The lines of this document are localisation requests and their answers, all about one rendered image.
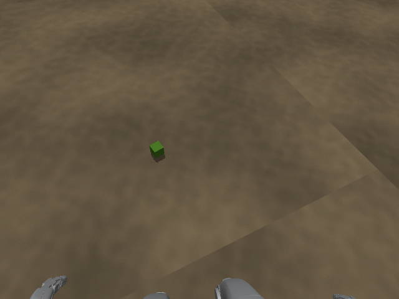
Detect left robot hand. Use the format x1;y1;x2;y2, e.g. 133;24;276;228
30;275;67;299

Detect cube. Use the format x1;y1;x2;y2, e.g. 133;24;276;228
149;141;165;158

